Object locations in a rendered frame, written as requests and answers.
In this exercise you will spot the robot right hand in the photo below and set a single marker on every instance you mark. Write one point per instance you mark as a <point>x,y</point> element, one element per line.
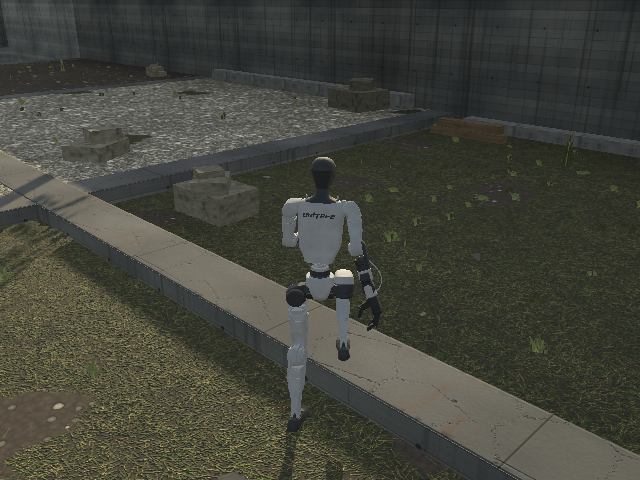
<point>376,309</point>

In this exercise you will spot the robot left thigh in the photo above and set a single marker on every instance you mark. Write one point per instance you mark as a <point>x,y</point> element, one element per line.
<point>298,321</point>

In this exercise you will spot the robot right forearm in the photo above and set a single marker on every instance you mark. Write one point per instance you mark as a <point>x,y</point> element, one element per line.
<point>364,273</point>

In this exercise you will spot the robot left upper arm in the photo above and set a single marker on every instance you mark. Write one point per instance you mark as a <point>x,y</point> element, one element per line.
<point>289,211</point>

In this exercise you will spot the robot left shin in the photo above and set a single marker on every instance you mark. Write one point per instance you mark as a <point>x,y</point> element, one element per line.
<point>296,382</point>

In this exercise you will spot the robot right upper arm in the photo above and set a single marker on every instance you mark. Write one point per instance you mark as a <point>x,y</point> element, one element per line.
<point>354,223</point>

